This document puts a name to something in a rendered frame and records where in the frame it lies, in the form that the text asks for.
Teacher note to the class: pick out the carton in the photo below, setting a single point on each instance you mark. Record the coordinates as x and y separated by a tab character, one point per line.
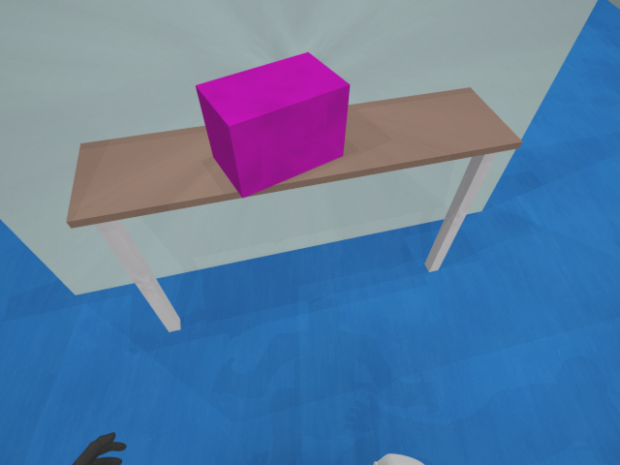
271	123

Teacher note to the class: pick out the left robot hand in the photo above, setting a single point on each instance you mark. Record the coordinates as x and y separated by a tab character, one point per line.
98	447

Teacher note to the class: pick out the table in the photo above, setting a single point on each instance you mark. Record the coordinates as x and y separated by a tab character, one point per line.
139	175

